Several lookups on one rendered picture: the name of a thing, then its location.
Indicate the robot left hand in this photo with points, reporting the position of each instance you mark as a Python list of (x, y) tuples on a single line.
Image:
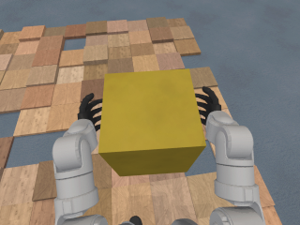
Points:
[(86, 107)]

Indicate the carton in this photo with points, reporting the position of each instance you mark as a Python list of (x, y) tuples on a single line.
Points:
[(150, 122)]

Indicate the right robot forearm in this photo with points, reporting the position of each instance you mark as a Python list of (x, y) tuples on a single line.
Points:
[(234, 157)]

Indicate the left robot foot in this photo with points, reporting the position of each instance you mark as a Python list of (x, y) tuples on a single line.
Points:
[(136, 220)]

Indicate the robot right upper arm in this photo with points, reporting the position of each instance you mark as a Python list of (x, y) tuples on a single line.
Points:
[(235, 215)]

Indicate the left robot forearm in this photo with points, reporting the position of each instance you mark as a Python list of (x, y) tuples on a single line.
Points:
[(73, 171)]

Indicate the robot left upper arm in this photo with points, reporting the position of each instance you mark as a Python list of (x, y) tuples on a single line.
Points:
[(95, 219)]

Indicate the robot right hand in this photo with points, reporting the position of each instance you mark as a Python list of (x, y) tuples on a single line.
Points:
[(212, 103)]

